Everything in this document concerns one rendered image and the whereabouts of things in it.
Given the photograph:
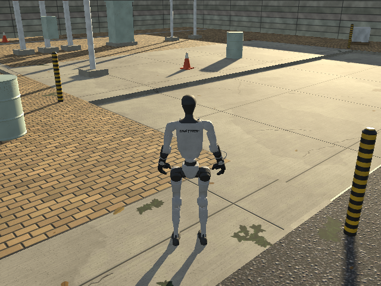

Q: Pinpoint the right robot foot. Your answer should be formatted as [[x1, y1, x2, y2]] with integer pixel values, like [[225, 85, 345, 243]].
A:
[[198, 230, 207, 245]]

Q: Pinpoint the left robot hand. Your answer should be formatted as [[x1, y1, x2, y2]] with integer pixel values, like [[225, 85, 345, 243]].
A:
[[158, 163, 171, 175]]

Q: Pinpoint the robot right upper arm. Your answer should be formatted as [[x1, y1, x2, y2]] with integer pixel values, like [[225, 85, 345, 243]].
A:
[[202, 120, 219, 153]]

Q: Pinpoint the robot right forearm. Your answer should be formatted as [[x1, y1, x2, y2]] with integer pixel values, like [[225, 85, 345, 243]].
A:
[[213, 143, 224, 165]]

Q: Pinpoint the robot left upper arm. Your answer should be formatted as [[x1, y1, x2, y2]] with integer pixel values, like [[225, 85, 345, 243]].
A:
[[162, 121, 177, 154]]

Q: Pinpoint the right robot hand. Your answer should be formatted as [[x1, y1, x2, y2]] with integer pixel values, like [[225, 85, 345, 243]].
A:
[[212, 163, 226, 175]]

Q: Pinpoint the robot torso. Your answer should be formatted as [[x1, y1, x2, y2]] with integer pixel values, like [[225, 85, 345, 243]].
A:
[[176, 119, 204, 179]]

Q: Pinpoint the robot left forearm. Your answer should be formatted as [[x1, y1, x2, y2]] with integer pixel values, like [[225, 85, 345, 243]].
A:
[[158, 145, 168, 165]]

